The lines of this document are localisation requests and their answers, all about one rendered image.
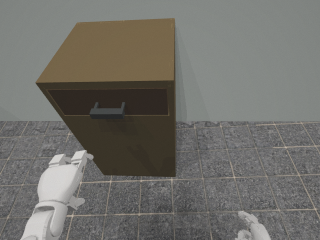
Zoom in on handle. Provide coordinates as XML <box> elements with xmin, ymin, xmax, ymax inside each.
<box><xmin>89</xmin><ymin>102</ymin><xmax>126</xmax><ymax>119</ymax></box>

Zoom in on left robot hand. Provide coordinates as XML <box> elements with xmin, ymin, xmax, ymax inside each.
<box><xmin>37</xmin><ymin>150</ymin><xmax>94</xmax><ymax>212</ymax></box>

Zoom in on drawer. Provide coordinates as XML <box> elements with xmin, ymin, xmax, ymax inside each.
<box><xmin>47</xmin><ymin>87</ymin><xmax>169</xmax><ymax>115</ymax></box>

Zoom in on right robot hand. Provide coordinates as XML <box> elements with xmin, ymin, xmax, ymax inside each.
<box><xmin>234</xmin><ymin>211</ymin><xmax>271</xmax><ymax>240</ymax></box>

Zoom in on left robot forearm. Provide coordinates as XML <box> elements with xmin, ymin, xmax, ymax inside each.
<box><xmin>20</xmin><ymin>200</ymin><xmax>68</xmax><ymax>240</ymax></box>

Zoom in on cabinet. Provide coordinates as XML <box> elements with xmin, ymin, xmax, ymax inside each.
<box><xmin>35</xmin><ymin>18</ymin><xmax>176</xmax><ymax>177</ymax></box>

